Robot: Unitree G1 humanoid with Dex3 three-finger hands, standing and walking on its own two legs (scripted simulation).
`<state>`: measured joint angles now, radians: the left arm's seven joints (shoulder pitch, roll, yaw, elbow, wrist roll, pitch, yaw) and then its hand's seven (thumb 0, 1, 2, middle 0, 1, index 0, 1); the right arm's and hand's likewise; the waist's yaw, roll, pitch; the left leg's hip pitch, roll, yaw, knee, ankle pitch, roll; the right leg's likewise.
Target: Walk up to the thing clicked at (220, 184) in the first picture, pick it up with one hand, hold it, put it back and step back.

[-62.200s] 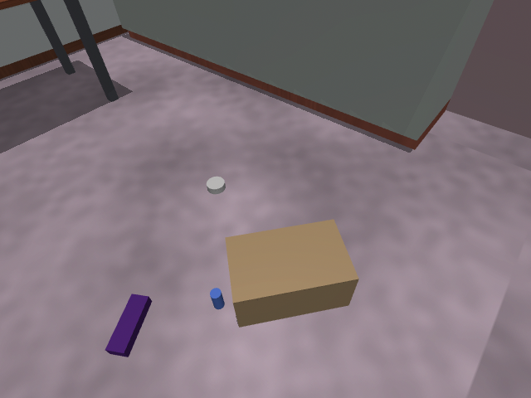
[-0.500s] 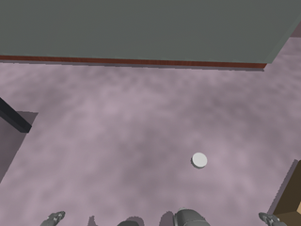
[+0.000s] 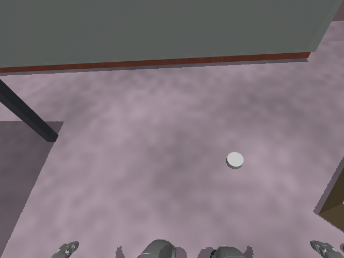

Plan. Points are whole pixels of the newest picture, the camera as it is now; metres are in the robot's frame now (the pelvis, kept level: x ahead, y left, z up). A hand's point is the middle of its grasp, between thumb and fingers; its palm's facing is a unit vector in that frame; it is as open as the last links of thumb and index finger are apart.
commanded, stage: step back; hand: right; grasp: from above
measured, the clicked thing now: (234, 160) +0.67 -0.29 -0.75
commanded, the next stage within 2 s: stand in 1.98 s
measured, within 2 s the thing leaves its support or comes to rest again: neither
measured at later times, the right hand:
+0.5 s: hand out of the picture -0.05 -0.23 -0.14, palm faces +0.05 +0.91 -0.42, open 7.4 cm
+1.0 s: hand out of the picture -0.29 -0.18 -0.14, palm faces +0.05 +0.90 -0.43, open 7.4 cm
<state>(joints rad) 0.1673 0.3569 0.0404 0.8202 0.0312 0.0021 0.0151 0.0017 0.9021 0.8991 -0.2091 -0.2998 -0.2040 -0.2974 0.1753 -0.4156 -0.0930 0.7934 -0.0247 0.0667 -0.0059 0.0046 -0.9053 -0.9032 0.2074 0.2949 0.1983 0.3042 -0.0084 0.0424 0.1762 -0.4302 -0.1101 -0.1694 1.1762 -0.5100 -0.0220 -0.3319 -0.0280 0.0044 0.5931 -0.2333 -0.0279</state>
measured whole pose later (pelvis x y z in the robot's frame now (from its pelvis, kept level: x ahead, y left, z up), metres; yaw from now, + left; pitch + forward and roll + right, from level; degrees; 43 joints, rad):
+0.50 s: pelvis -0.17 +0.05 -0.02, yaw -5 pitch -2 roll -1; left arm 0.24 0.39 0.05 0.88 0.02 0.03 0.02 0.00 0.91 0.90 -0.21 -0.30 -0.20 -0.30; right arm 0.11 -0.38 -0.06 0.75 -0.04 0.05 -0.01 0.00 -0.90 -0.90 0.21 0.30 0.20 0.30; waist 0.00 0.01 0.17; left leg -0.41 0.06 0.04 0.71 -0.27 0.00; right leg -0.25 0.05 0.03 0.66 -0.38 0.00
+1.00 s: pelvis -0.32 +0.09 -0.01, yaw -3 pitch -2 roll -1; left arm 0.17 0.42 0.06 0.89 0.02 0.05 0.00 0.00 0.91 0.90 -0.21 -0.30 -0.20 -0.30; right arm 0.24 -0.36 -0.06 0.92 -0.05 0.01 0.00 0.01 -0.90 -0.90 0.21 0.30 0.20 0.30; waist -0.04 -0.03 0.11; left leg -0.27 0.00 -0.02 0.66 -0.34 0.02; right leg -0.48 0.08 0.14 1.06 -0.45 0.01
